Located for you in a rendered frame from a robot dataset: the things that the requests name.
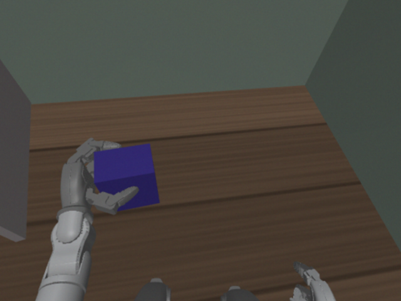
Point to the right robot hand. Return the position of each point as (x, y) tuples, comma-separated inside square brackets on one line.
[(319, 290)]

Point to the carton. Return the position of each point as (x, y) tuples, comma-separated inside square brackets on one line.
[(121, 168)]

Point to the left robot arm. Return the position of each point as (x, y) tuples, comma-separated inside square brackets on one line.
[(68, 270)]

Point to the left robot hand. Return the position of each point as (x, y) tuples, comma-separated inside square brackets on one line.
[(77, 182)]

